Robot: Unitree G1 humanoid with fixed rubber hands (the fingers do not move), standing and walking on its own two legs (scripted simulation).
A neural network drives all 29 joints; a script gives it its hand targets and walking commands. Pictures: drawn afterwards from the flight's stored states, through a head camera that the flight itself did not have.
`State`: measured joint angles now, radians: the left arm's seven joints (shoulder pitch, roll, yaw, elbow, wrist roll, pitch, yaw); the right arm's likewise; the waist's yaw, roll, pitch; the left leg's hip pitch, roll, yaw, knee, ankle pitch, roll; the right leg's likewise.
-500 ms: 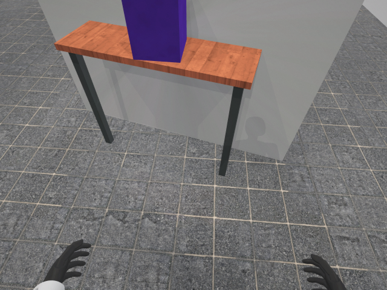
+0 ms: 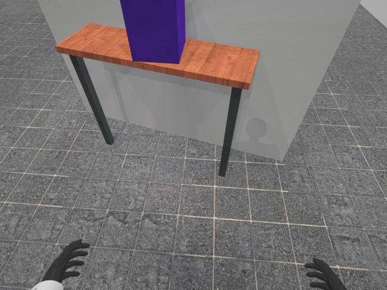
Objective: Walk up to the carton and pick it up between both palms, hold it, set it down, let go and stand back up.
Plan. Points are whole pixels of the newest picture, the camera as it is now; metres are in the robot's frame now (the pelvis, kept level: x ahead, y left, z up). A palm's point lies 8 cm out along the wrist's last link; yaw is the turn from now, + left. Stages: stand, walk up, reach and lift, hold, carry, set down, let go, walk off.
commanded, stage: walk up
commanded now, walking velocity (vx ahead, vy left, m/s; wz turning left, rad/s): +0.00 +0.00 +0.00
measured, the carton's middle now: (157, 21) +1.07 +0.17 +0.08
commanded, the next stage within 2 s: none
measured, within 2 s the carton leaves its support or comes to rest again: neither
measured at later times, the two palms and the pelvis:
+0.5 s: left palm out of the picture +0.13 +0.45 -0.05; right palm (297, 269) +0.18 -0.22 -0.09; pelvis +0.05 +0.10 -0.01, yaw -1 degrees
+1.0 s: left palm (22, 195) +0.33 +0.44 -0.04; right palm (290, 251) +0.21 -0.20 -0.06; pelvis +0.20 +0.12 +0.02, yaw -4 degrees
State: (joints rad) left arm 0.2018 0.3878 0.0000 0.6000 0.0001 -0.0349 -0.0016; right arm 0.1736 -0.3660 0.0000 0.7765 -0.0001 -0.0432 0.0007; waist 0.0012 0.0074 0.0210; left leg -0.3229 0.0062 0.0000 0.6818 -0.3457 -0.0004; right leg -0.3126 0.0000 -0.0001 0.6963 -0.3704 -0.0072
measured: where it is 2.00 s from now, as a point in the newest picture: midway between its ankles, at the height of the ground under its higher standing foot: (151, 242)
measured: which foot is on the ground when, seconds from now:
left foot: down 0.00-0.14, up 0.16-0.44, down 0.46-1.00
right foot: down 0.00-0.46, up 0.48-1.00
